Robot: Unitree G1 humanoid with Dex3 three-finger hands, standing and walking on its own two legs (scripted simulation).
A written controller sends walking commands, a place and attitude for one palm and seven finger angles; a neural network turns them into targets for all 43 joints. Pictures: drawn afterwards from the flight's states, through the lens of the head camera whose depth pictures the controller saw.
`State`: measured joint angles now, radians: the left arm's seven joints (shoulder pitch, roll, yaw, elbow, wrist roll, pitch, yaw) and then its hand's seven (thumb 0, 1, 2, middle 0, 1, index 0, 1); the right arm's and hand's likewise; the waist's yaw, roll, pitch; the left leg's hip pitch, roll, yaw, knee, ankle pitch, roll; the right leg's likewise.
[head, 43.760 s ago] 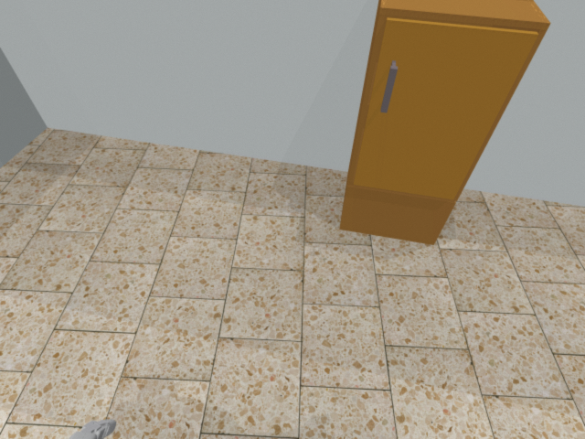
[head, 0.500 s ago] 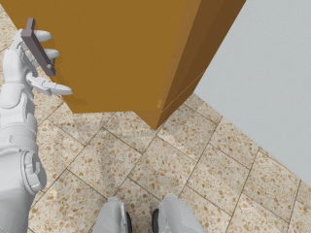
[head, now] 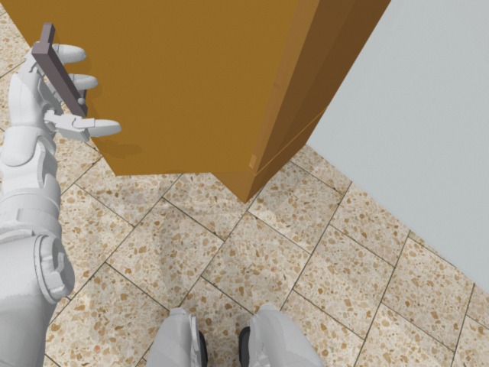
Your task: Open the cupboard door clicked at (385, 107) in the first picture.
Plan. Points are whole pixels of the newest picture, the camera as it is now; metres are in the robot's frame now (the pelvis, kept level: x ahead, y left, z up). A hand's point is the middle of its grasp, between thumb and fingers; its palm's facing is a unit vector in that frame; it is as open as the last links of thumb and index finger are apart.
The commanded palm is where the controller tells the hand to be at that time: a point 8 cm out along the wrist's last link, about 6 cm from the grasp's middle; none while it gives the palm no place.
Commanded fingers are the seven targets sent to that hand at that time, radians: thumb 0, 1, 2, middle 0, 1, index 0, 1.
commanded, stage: close the thumb around the handle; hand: left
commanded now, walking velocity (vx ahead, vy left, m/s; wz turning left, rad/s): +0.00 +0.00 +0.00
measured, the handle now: (65, 74) +0.56 +0.24 +0.06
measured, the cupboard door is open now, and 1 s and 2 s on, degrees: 48 62 95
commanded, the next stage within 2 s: pull the door open along its arc in 0.48 s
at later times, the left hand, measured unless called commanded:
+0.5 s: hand (83, 100) +0.51 +0.21 +0.05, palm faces +0.02 -1.00 -0.02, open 5.2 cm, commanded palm +0.49 +0.25 +0.05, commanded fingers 0.00 0.90 0.90 -0.40 -1.35 -0.40 -1.35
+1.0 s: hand (89, 146) +0.43 +0.19 +0.05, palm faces -0.01 -1.00 +0.00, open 5.5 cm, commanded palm +0.37 +0.25 +0.05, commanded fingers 0.00 0.90 0.90 -0.40 -1.35 -0.40 -1.35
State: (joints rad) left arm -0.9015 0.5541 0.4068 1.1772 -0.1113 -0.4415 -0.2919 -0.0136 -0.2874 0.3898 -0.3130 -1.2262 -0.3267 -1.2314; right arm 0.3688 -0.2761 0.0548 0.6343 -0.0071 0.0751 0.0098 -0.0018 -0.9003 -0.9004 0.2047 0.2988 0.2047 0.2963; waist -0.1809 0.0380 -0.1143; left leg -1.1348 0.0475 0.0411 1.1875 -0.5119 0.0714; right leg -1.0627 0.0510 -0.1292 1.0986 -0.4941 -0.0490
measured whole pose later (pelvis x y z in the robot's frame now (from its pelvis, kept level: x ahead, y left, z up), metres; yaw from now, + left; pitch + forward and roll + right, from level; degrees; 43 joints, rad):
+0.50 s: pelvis +0.01 +0.00 +0.00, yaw +0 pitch +26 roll -5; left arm -0.88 0.55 0.41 1.18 -0.11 -0.45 -0.29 0.01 0.80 0.86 -0.39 -1.35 -0.39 -1.34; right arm 0.36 -0.27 0.05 0.63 -0.01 0.08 0.01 0.00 -0.90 -0.90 0.20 0.30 0.20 0.30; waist -0.18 0.04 -0.12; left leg -1.12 0.05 0.04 1.18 -0.52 0.07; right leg -1.05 0.05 -0.13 1.09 -0.50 -0.05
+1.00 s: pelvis +0.02 +0.00 +0.02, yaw -1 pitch +22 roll -3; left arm -0.42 0.35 0.33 0.74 -0.22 -0.44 -0.27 0.01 0.77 0.77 -0.39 -1.35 -0.38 -1.35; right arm 0.36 -0.25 0.02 0.56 0.03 0.09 0.04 0.00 -0.90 -0.90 0.20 0.30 0.20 0.30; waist -0.12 0.03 -0.15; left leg -0.95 0.04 0.08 1.07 -0.51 0.07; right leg -0.91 0.06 -0.08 1.00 -0.49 -0.04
